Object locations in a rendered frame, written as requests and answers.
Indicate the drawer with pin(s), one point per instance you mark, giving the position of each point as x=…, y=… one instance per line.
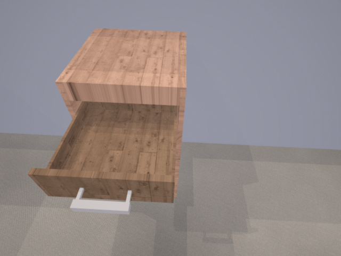
x=110, y=148

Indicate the handle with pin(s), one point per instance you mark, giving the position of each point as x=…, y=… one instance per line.
x=81, y=205

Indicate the cabinet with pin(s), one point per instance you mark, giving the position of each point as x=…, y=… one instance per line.
x=129, y=66

